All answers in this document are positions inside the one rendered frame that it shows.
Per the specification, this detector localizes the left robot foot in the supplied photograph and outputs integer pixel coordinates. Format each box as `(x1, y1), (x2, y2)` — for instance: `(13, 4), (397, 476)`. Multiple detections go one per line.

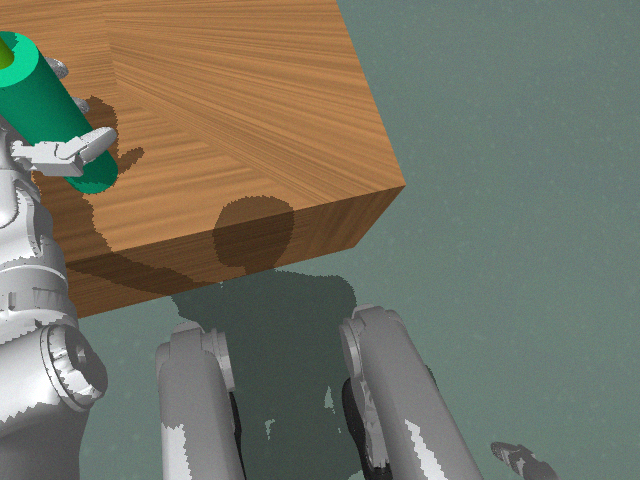
(229, 392), (247, 480)

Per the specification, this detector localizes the left robot hand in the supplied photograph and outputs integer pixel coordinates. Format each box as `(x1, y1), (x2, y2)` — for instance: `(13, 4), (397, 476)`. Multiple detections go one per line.
(0, 56), (117, 180)

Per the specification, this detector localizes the right robot foot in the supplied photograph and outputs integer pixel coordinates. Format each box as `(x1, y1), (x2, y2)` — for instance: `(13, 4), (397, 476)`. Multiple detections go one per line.
(342, 378), (393, 480)

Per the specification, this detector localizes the left robot arm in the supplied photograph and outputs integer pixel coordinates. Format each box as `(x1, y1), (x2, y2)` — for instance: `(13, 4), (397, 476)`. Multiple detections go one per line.
(0, 169), (108, 480)

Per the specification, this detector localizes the bottle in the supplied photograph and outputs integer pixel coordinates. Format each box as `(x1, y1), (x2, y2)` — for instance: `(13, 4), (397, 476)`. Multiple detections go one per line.
(0, 31), (118, 194)

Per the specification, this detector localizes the right robot hand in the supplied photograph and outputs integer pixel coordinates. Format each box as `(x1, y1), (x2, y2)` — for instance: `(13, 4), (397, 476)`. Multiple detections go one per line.
(491, 442), (562, 480)

